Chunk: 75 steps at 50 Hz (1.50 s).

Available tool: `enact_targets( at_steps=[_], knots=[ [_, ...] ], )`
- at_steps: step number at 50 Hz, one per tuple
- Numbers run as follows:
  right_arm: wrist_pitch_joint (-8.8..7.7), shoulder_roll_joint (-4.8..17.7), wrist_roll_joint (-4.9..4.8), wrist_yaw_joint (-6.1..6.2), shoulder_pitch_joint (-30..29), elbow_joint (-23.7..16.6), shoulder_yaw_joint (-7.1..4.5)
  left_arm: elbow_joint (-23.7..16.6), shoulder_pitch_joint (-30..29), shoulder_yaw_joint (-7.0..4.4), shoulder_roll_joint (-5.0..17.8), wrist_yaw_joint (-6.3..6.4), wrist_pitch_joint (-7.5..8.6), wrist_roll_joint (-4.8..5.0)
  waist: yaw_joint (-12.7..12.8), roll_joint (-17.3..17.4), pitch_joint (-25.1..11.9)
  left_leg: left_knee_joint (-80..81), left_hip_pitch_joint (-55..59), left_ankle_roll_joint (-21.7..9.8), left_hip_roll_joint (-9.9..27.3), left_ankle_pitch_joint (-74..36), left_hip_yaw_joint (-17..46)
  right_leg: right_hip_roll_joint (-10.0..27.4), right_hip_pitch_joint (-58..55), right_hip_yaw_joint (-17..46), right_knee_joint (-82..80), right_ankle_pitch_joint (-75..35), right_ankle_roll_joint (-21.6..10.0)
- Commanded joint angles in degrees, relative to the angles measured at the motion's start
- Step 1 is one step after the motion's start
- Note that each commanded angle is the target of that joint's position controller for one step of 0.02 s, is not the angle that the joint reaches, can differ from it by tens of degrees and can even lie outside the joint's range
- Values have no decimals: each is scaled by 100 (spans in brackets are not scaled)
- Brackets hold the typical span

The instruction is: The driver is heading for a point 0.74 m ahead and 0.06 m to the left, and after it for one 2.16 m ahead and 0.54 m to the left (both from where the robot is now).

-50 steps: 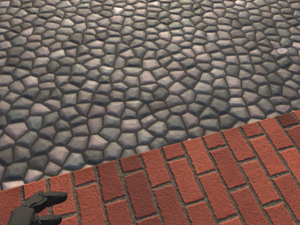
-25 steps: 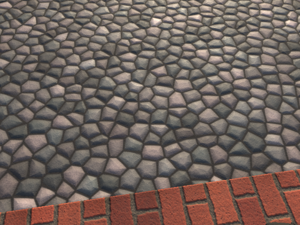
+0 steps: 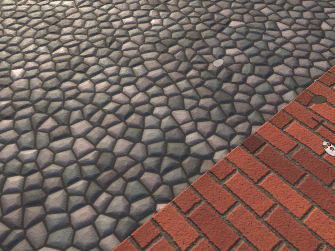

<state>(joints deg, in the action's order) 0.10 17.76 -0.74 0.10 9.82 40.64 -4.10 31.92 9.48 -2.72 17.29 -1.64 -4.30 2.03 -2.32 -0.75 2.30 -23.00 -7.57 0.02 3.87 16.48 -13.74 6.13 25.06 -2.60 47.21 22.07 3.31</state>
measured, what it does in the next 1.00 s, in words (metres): walks ahead: right foot, then left foot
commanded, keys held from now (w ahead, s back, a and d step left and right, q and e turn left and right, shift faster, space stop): w+e+shift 0.22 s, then w+q+shift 0.78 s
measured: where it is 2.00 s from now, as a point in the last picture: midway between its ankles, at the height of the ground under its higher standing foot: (175, 110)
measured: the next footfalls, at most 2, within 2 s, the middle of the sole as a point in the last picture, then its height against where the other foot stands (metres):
right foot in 0.10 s outside the picture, level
left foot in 0.54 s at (201, 221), level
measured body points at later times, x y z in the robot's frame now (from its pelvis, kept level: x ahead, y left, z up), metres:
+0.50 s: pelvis +0.28 -0.12 -0.04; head +0.33 -0.14 +0.41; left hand +0.33 +0.17 -0.15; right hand +0.48 -0.39 -0.11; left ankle +0.55 -0.08 -0.71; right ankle +0.00 -0.13 -0.74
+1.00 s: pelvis +0.75 -0.22 -0.04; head +0.74 -0.21 +0.41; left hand +0.95 +0.06 -0.06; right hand +0.81 -0.51 -0.15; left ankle +0.54 -0.12 -0.71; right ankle +0.87 -0.37 -0.75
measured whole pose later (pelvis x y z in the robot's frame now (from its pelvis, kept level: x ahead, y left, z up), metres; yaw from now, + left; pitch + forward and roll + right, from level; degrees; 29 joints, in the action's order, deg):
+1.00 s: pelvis +0.75 -0.22 -0.04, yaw +11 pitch +0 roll -2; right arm -1.9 17.4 -1.2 -0.1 27.0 42.8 -4.4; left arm 31.6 4.5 -0.8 16.7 -0.6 9.8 1.3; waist -3.9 0.7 -1.8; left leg -48.2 -3.2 -5.4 -8.4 32.4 18.8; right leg -0.3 26.8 7.5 38.7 15.7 3.5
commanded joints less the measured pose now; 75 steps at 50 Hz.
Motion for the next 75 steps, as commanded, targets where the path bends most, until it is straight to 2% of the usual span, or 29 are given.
enact_targets(
  at_steps=[1,5,7,8,10,14,21,26,27,28,29,31,33,39,42,46,49,50,51,53,54,58,60,67,69,70,71,73,75],
  knots=[
    [-209,1247,-113,-65,71,-272,-409,-580,-537,-174,597,-69,154,-7,-113,688,-125,1367,867,-1003,1824,1125,1503,34,561,-154,-514,322,-421],
    [-242,936,-126,-97,-394,-280,-326,364,1413,-434,904,-43,206,55,997,60,-619,-1006,-704,-415,975,-377,-67,-697,-2710,-701,-1768,-124,-1050],
    [-534,193,51,-90,-1253,-1200,-51,366,2267,-637,2000,-52,531,39,1158,-2125,-566,-5141,-5319,189,-639,1901,1012,1167,-4685,4653,-3221,1211,-2650],
    [-736,709,-131,-165,-1506,-1238,-118,221,1886,-469,1350,-107,718,6,1193,-972,-355,-5381,-5792,48,-248,1397,1725,1458,-4594,4495,-3557,1185,-2630],
    [-885,864,-57,-245,-977,-973,-139,181,1551,-303,951,-83,797,-18,687,-321,-58,-4690,-5275,-57,39,535,1797,1081,-3908,3486,-3433,659,-2339],
    [-798,691,114,-371,-731,-643,-58,182,1025,-142,763,157,799,-166,364,-340,284,-3070,-4096,268,54,-1192,1360,379,-2600,1791,-3654,-1311,-1849],
    [-787,320,-195,-547,-1984,-968,204,1026,1795,-87,838,228,1003,-117,790,-419,989,-521,-3146,-283,-267,-2943,928,466,-2400,419,-4652,-2134,-1293],
    [-672,919,-281,-502,-346,-811,-138,1202,1764,-164,1191,389,886,-521,-258,-1135,-685,-1242,-802,-733,-1373,-1911,303,550,-3246,-203,-1927,-8612,-706],
    [-544,1074,-299,-399,1072,-446,-243,1062,1351,-184,1278,417,801,-555,-1020,-1026,-1287,-1454,753,-902,-1248,-1709,520,542,-2539,-280,-219,-9124,-609],
    [-382,1250,-297,-257,2251,-168,-263,880,1154,-60,895,415,812,-594,-1303,-65,-1845,-1723,2465,-1237,-369,-232,2054,199,-982,-166,2094,-5891,-559],
    [-488,1352,-253,-321,2127,-136,-285,731,1986,151,141,242,968,-278,-469,2220,-2753,-481,4332,-2637,1114,2496,5877,-1116,1474,680,4585,410,-58],
    [-495,851,18,-203,1814,-303,-190,242,570,89,857,76,1344,56,-664,732,-1711,790,3070,-2038,930,2473,6206,-761,1988,1423,4275,-87,-568],
    [-620,777,82,-205,1170,-410,-148,121,178,159,662,139,1459,-150,12,-596,-674,1039,988,-1926,466,1128,5297,-409,1437,1389,3021,-375,-772],
    [-592,603,-171,2,824,-395,-64,-215,-394,211,498,209,1249,-436,337,59,646,1586,-1950,-1918,-459,-74,3877,-261,604,858,287,-1576,-151],
    [-530,717,-247,86,1168,-171,-131,-452,-1062,272,208,147,1336,-390,-85,243,434,1340,-2431,-1482,-687,-24,3625,-604,-493,659,-978,-3347,-38],
    [-352,634,-171,72,1070,-238,-155,-150,-296,-53,656,122,1403,-153,232,553,-404,269,-1565,-1172,-474,-631,3841,-720,-1695,848,-609,-3408,2],
    [-288,479,111,-90,190,-599,-65,430,2600,-437,1177,191,1382,77,2033,299,-1532,-3795,-1970,-571,-710,-2290,3568,-418,-4176,995,-773,-821,-354],
    [-325,-507,40,-95,1498,-482,149,453,2591,-379,1343,133,1324,3,1198,-1820,-1755,-5881,-3197,-444,-1197,1849,3274,692,-5064,2769,-1081,627,-1081],
    [-414,-545,-409,-57,2072,-614,277,349,1994,-368,1478,56,1290,-101,569,-3453,-1630,-6908,-4547,-404,-884,1528,2684,1912,-4793,5570,-2605,993,-1740],
    [-326,379,-303,32,294,-770,74,336,1489,-267,646,37,1287,-72,906,-230,77,-6372,-4882,-573,-289,437,2320,1437,-2938,4960,-3003,1759,-1613],
    [-235,237,-160,17,106,-860,107,441,1248,-249,604,15,1302,-129,681,208,411,-6010,-4529,-609,-52,351,2395,1447,-2088,4345,-2742,839,-1638],
    [-170,256,-64,-214,-281,-1074,19,889,587,-174,230,197,1365,-26,197,-170,1017,-3361,-3489,-639,373,-1322,2184,568,-464,1307,-2634,-678,-1020],
    [-281,188,225,-337,-252,-1018,-8,1066,752,-198,339,357,1343,-101,231,-184,336,-2229,-2230,-497,-136,-3791,1601,129,-127,267,-2148,-1203,-773],
    [-61,587,66,-580,763,-576,-262,826,1148,-293,723,401,1049,35,-295,218,-511,-686,199,-648,-619,-4362,1002,179,-417,-544,1670,-2842,-240],
    [-85,924,18,-374,2097,-115,-372,754,671,-233,431,330,1049,-193,-1081,1110,-204,228,1978,-1269,-88,-5904,1765,-768,1548,-762,5603,1745,-140],
    [-233,1358,307,-226,1838,-382,-341,356,1510,-51,162,242,1194,-304,-235,1729,-1240,-1371,3629,-2116,877,-7893,3597,-728,3061,623,5847,1997,-73],
    [-264,1443,284,-167,1421,-723,-408,260,1554,-40,721,171,1310,-293,-323,1122,-2312,-1009,3996,-2604,1372,-7114,4484,-533,3227,1355,4979,1343,-126],
    [-159,1416,148,-73,-7,-1001,-397,309,1363,-146,975,271,1192,-122,515,-265,-2018,-88,2195,-2727,1372,-4378,5149,-394,2953,1455,3865,325,205],
    [-89,971,51,-51,-404,-1071,-269,485,1231,-208,1035,427,897,-249,703,-674,-1399,21,352,-2572,1330,-4983,5293,-258,2134,1432,2753,401,619]
  ],
)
